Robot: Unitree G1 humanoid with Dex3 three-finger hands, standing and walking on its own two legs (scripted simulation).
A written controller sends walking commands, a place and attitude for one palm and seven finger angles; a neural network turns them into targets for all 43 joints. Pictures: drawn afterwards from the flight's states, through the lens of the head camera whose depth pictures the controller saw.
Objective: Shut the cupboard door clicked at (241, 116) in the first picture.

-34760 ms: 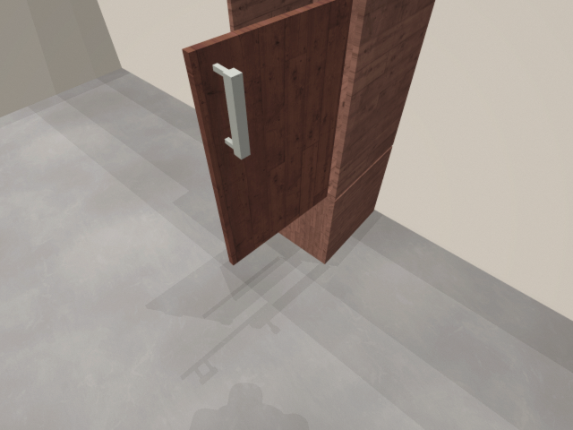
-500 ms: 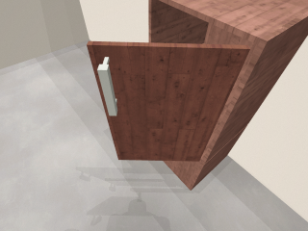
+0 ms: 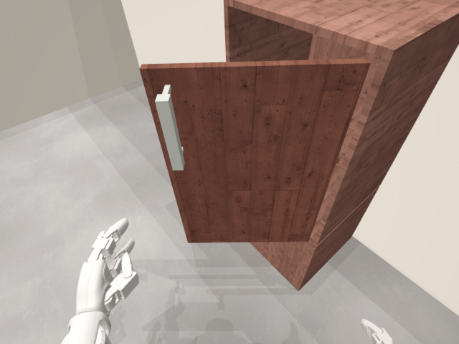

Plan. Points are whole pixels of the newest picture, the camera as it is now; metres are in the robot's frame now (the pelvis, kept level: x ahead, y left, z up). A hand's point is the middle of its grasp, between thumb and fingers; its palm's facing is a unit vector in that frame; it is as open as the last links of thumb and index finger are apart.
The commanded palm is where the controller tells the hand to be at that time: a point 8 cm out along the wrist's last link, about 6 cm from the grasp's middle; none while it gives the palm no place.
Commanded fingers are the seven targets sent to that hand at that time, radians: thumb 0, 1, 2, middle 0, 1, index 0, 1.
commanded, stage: raise the hand and make a fist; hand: left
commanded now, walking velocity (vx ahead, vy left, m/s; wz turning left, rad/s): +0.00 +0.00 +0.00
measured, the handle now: (173, 129) +0.47 +0.11 +0.15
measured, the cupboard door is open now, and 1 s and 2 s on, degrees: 49 49 49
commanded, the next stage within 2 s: bring the fist close to the handle in 1.70 s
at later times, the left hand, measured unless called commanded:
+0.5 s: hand (143, 299) +0.19 +0.14 +0.04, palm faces -0.16 -0.99 -0.05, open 4.7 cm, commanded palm +0.15 +0.22 +0.05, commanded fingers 0.00 0.90 0.90 -0.86 -1.02 -0.86 -1.02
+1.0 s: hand (91, 264) +0.22 +0.20 +0.12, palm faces +0.08 -0.99 -0.08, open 3.1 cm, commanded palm +0.19 +0.24 +0.12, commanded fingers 0.00 0.90 0.90 -1.30 -1.50 -1.30 -1.50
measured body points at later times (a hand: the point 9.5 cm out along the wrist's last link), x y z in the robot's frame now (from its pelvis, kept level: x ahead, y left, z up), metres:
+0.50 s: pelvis -0.03 +0.00 -0.04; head +0.01 -0.01 +0.40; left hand +0.20 +0.19 +0.05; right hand +0.17 -0.19 -0.12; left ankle -0.02 +0.10 -0.72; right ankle +0.01 -0.10 -0.72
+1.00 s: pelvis +0.00 +0.00 -0.01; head +0.01 -0.01 +0.44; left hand +0.21 +0.25 +0.12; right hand +0.20 -0.22 -0.06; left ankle -0.02 +0.10 -0.72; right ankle +0.01 -0.10 -0.72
